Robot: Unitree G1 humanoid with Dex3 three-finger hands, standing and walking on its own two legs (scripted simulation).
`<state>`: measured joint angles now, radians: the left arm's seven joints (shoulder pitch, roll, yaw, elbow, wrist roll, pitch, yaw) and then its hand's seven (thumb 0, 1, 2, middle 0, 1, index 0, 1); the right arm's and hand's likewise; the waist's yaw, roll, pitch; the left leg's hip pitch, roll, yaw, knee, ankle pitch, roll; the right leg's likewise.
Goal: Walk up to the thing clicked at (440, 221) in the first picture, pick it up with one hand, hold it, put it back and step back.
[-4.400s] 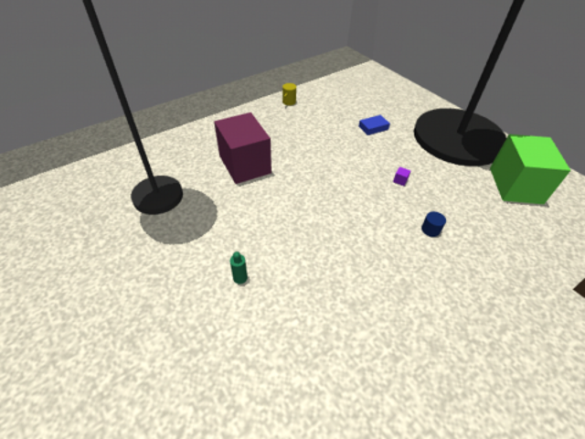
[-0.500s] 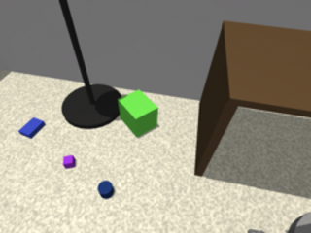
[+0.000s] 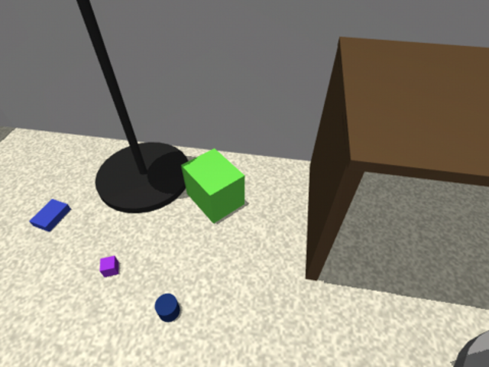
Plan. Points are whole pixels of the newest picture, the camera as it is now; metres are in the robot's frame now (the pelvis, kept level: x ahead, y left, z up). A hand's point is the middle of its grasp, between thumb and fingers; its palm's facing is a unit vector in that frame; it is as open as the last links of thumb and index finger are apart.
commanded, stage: walk up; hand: left
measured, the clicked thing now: (167, 307) +0.49 +0.30 -0.74
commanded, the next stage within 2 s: stand in 0.34 s
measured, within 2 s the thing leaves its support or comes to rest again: neither
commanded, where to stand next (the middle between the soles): +0.08 +0.01 m, yaw +0 degrees
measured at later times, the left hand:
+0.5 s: hand out of the picture +0.10 +0.26 -0.15, palm faces -0.04 -0.94 -0.35, open 7.4 cm
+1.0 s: hand out of the picture +0.08 +0.25 -0.15, palm faces -0.03 -0.94 -0.34, open 7.4 cm
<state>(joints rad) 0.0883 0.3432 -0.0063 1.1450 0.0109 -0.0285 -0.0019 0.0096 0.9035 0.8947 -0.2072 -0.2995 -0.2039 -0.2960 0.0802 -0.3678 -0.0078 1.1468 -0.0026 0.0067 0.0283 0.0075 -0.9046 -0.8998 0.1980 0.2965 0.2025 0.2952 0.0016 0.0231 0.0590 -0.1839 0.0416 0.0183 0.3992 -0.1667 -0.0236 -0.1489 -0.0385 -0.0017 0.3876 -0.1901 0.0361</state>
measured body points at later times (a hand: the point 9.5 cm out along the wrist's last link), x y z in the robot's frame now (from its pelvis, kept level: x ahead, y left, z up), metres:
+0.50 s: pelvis +0.01 +0.00 +0.00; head +0.02 +0.00 +0.45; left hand +0.10 +0.30 -0.13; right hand +0.08 -0.30 -0.13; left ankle +0.03 +0.13 -0.74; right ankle +0.01 -0.14 -0.74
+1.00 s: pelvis +0.01 +0.00 +0.00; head +0.02 +0.00 +0.45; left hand +0.08 +0.30 -0.13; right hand +0.10 -0.30 -0.13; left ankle +0.03 +0.13 -0.74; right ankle +0.01 -0.14 -0.74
